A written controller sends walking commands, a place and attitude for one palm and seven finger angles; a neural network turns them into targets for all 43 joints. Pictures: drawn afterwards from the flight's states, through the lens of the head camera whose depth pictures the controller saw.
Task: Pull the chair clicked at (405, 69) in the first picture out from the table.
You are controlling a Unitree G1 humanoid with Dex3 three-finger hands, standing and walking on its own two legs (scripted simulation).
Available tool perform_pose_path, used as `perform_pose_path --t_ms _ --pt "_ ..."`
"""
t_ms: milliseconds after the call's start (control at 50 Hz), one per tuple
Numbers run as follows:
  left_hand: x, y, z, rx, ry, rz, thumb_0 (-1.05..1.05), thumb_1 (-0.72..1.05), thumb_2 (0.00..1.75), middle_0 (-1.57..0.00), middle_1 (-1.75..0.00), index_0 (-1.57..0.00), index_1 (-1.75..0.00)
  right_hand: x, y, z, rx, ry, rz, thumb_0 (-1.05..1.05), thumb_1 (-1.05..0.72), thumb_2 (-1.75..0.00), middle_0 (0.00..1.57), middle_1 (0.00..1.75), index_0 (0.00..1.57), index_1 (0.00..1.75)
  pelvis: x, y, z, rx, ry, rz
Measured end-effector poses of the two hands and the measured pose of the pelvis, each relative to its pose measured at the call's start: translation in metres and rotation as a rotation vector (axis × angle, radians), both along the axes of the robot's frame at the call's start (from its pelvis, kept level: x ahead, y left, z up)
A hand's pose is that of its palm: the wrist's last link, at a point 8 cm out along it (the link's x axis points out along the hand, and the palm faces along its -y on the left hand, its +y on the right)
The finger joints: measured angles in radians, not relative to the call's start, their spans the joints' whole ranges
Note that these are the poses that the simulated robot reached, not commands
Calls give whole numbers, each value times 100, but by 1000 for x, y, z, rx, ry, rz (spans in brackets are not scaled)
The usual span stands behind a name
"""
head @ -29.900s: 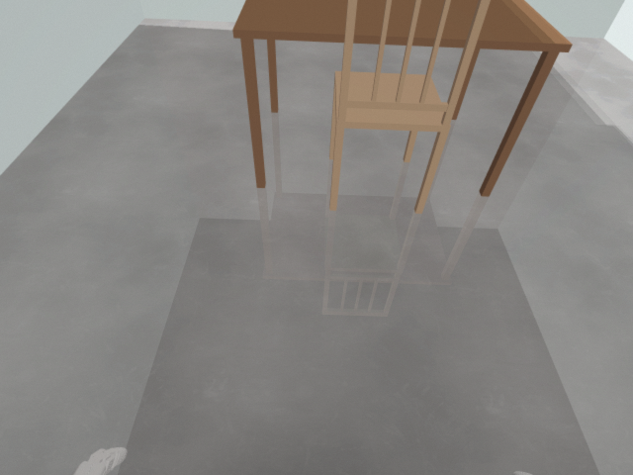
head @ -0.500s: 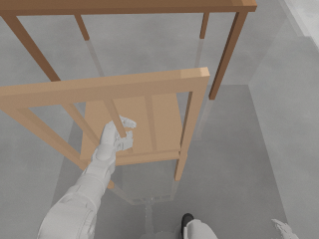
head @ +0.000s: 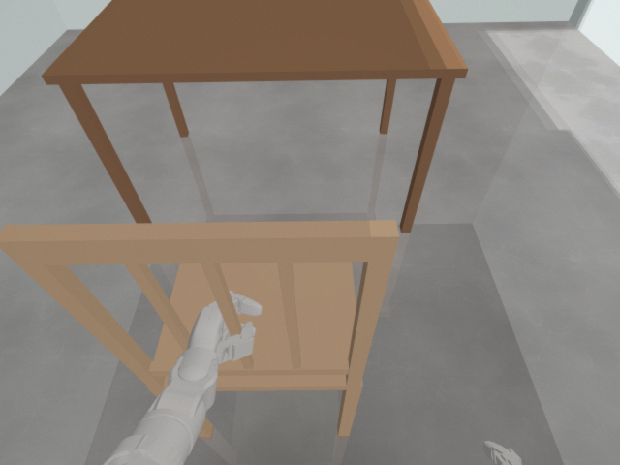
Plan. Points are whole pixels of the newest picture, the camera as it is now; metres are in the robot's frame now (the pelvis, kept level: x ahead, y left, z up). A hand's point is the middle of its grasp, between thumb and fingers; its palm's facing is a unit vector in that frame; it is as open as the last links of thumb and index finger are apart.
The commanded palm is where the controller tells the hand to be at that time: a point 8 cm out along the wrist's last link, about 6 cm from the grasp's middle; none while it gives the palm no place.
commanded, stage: stop walking, hand still on the chair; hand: left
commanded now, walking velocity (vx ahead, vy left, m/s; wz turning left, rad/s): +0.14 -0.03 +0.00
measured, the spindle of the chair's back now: (232, 323) +0.32 +0.13 -0.05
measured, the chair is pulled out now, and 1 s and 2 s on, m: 0.65 0.67 0.67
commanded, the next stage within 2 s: open the thumb and straighten the fingers in 0.50 s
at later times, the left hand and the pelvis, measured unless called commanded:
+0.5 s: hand (243, 352) +0.28 +0.11 -0.06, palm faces -0.08 -0.98 -0.17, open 4.9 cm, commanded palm +0.27 +0.16 -0.05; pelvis +0.01 +0.01 +0.00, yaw -1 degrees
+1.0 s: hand (231, 345) +0.29 +0.13 -0.05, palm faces -0.04 -0.99 -0.15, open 12.2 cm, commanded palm +0.27 +0.18 -0.04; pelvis +0.01 +0.00 -0.02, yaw +1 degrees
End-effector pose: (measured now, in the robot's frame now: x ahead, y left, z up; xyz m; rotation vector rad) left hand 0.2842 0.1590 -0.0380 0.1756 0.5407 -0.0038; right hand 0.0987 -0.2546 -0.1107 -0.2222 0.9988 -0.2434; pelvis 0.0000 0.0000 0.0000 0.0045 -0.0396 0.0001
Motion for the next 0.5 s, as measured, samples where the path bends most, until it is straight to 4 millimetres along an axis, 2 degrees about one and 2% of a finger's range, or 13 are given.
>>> perform_pose_path --t_ms 140,360,500 --pt "-15 4 -1 -5 -6 -20 2 76 83 -31 -129 -50 -144 -4 4 9 -22 -35 -28 1 -91 -90 20 30 20 30 2 9 2 1 2 -18" --pt "-14 5 -2 3 -10 -45 1 75 85 -34 -132 -50 -144 7 39 -2 69 -23 -7 1 -90 -90 21 30 21 30 12 15 2 1 14 -28" --pt "-14 5 -2 6 -10 -33 2 75 85 -34 -132 -50 -144 19 38 -3 74 -24 17 1 -90 -90 21 30 21 30 13 11 3 6 17 -23"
